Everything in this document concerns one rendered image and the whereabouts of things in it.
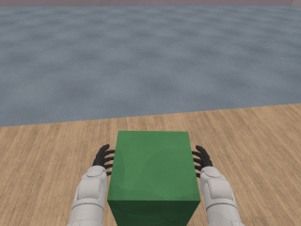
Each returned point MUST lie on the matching right robot hand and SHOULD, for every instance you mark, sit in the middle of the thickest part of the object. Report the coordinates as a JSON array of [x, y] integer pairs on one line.
[[204, 160]]

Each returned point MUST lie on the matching robot right forearm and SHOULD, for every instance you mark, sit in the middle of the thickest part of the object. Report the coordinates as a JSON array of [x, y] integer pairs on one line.
[[220, 203]]

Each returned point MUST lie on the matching left robot hand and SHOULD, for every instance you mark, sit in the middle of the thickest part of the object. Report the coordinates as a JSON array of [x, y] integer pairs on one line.
[[101, 158]]

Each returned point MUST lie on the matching robot left forearm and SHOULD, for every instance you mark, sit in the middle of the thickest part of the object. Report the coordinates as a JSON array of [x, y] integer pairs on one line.
[[89, 198]]

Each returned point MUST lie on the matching carton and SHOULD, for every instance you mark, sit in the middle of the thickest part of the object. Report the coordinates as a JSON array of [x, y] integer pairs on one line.
[[153, 179]]

